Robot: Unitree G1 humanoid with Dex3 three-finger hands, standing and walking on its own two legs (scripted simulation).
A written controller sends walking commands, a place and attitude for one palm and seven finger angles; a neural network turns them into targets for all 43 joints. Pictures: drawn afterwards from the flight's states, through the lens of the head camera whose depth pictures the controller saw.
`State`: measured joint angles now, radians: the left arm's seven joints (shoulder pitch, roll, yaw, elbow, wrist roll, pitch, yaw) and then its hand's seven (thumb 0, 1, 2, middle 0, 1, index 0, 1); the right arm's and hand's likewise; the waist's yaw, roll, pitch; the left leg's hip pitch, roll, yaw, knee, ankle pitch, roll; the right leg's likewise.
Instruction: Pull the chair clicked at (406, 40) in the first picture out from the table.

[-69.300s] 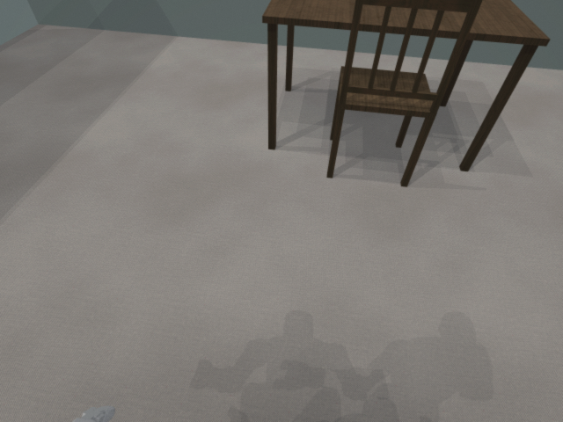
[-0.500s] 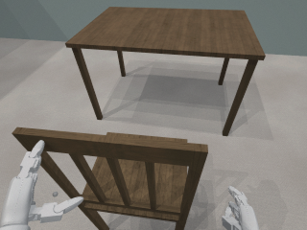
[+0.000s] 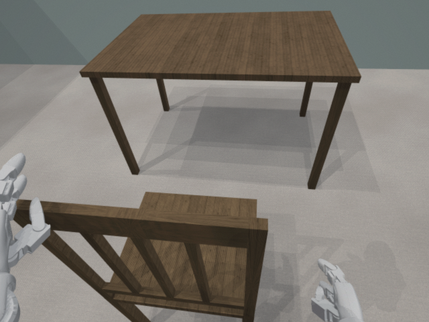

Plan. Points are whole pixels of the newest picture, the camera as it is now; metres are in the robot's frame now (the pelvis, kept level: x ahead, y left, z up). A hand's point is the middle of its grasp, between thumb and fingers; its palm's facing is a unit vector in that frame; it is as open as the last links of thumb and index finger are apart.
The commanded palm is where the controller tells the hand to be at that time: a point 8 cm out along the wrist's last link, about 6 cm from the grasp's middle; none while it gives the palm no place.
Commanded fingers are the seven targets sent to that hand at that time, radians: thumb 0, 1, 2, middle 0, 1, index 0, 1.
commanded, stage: draw the hand back to the body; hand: left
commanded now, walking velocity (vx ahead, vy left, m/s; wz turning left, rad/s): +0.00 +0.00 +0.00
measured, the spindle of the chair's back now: (157, 269) +0.24 +0.17 -0.08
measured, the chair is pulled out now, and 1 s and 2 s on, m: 0.64 0.64 0.64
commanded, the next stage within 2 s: step back with the hand held close in 0.20 s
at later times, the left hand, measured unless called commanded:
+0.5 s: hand (46, 224) +0.20 +0.26 +0.17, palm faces +0.41 -0.76 -0.50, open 7.4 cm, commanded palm +0.13 +0.30 +0.18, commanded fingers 0.00 0.90 0.90 -0.20 -0.30 -0.20 -0.30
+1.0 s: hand out of the picture +0.11 +0.28 +0.16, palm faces +0.42 -0.76 -0.49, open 7.4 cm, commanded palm +0.05 +0.32 +0.18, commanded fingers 0.00 0.90 0.90 -0.20 -0.30 -0.20 -0.30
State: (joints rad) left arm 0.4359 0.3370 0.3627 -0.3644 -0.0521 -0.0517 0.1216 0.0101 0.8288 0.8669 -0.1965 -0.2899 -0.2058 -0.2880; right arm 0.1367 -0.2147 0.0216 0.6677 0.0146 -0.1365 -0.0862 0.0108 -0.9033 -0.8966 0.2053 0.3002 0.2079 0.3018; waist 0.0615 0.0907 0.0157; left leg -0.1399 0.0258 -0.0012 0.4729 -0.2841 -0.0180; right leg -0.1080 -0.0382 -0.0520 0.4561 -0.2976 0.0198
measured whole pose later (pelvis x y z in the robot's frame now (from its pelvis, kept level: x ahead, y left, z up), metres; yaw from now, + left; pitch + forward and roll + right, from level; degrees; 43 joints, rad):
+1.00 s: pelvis -0.09 +0.02 -0.01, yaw +0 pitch +0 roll -1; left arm 0.56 0.40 0.40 -0.50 -0.04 -0.18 0.16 0.02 0.89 0.90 -0.21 -0.31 -0.21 -0.30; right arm 0.20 -0.22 0.00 0.60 0.02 -0.09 -0.10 0.01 -0.90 -0.90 0.20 0.30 0.21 0.30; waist 0.02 0.03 0.04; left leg -0.38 0.02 0.00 0.58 -0.26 0.01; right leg -0.32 -0.04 -0.05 0.49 -0.16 0.02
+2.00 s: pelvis -0.23 +0.01 -0.01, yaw -1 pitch +1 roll +1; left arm 0.55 0.49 0.50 -0.57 -0.05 -0.32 0.12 0.02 0.89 0.90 -0.21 -0.31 -0.21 -0.30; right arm 0.14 -0.16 -0.03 0.63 0.00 -0.16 -0.07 0.01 -0.91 -0.90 0.20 0.30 0.21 0.30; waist -0.02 -0.12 0.11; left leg -0.36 0.00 0.04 0.56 -0.22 0.01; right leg -0.45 -0.03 0.04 0.88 -0.46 0.03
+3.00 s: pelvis -0.30 -0.01 -0.01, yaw +2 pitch -1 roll +1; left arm 0.31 0.13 -0.01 0.67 0.03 0.07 0.01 0.01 0.91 0.90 -0.20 -0.30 -0.19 -0.29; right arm 0.23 -0.18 0.01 0.86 -0.02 -0.01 0.00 0.01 -0.91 -0.90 0.20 0.30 0.21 0.30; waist -0.02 -0.04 0.02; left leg -0.24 -0.02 0.00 0.54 -0.28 0.01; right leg -0.29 -0.04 -0.08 0.56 -0.25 -0.01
